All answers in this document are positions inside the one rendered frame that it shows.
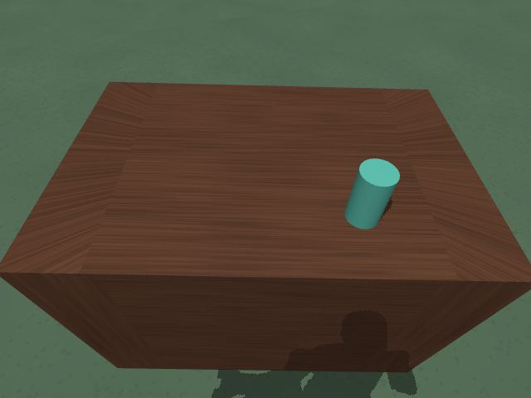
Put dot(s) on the can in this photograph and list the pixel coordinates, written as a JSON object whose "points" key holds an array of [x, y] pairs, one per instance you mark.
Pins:
{"points": [[373, 186]]}

